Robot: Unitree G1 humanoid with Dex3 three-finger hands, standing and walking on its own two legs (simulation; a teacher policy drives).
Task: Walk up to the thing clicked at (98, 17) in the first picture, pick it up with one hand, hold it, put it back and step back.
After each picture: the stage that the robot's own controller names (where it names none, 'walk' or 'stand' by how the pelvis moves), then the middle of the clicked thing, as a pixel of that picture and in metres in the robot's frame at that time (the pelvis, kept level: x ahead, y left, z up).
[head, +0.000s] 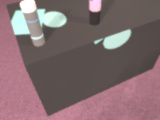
stand; (95, 5) +0.95 -0.07 +0.00
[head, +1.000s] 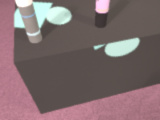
walk; (102, 5) +0.85 -0.07 +0.03
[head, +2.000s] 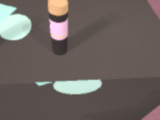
walk; (59, 29) +0.58 +0.12 +0.04
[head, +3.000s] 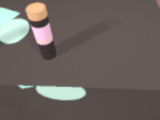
stand; (43, 34) +0.56 +0.20 +0.04
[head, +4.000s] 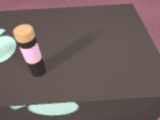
stand; (32, 53) +0.52 +0.23 +0.00
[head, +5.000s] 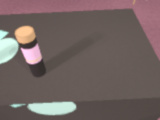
stand; (32, 54) +0.54 +0.24 +0.00
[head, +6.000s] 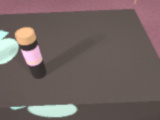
stand; (33, 55) +0.52 +0.24 +0.00
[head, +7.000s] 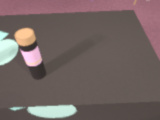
stand; (32, 56) +0.52 +0.24 +0.00
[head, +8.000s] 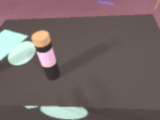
rise first; (47, 57) +0.53 +0.21 +0.00
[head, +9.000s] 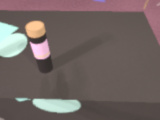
go down; (41, 49) +0.55 +0.20 +0.01
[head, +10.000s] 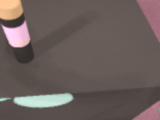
go down; (18, 34) +0.52 +0.20 +0.06
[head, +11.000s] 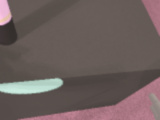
close in; out of the picture +0.55 +0.21 +0.09
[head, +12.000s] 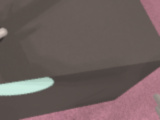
close; out of the picture +0.55 +0.22 +0.11
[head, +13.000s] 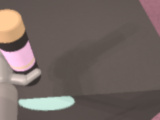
lift; (20, 55) +0.38 +0.18 +0.14
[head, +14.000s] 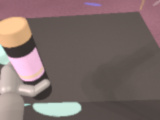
lift; (29, 65) +0.32 +0.16 +0.19
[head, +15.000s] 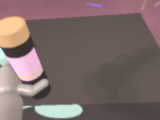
hold; (27, 64) +0.32 +0.16 +0.19
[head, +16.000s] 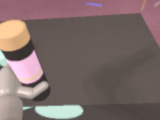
hold; (27, 67) +0.32 +0.17 +0.18
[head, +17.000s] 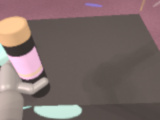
crouch; (28, 63) +0.33 +0.16 +0.18
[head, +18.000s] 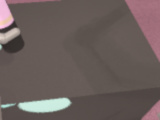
crouch; out of the picture +0.49 +0.21 +0.22
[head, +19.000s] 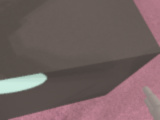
lower; out of the picture +0.54 +0.22 +0.11
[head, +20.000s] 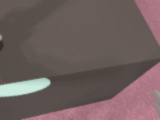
lower; out of the picture +0.52 +0.21 +0.10
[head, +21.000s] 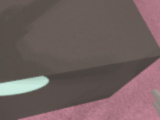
lower; out of the picture +0.53 +0.22 +0.11
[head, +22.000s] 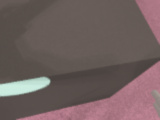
lower; out of the picture +0.53 +0.22 +0.11
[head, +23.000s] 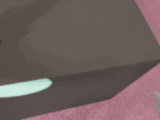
loosen; out of the picture +0.53 +0.22 +0.10
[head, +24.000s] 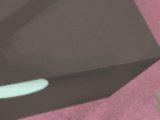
withdraw; out of the picture +0.52 +0.23 +0.10
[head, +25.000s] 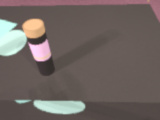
sink last; (41, 50) +0.50 +0.20 +0.05
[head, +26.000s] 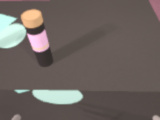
stand; (39, 41) +0.54 +0.21 +0.06
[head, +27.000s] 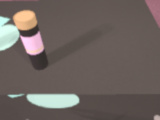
stand; (33, 43) +0.52 +0.21 +0.06
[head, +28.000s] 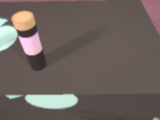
stand; (31, 44) +0.52 +0.21 +0.06
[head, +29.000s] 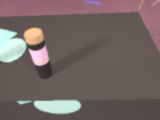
stand; (40, 56) +0.53 +0.21 +0.00
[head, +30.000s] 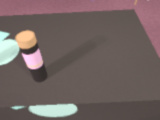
stand; (33, 59) +0.51 +0.23 +0.00
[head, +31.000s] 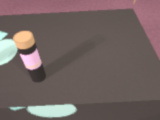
stand; (32, 59) +0.50 +0.23 +0.00
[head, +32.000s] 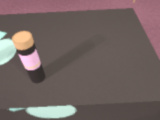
walk; (31, 60) +0.50 +0.24 +0.00
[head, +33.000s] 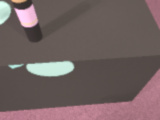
walk; (27, 17) +0.63 +0.25 +0.02
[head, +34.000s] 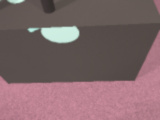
walk; out of the picture +0.88 +0.23 +0.02
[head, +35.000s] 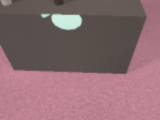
stand; out of the picture +1.15 +0.18 +0.02
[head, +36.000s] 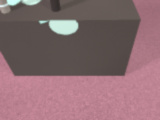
stand; out of the picture +1.16 +0.21 +0.00
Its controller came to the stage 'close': yes
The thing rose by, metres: 0.21
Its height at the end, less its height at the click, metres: +0.00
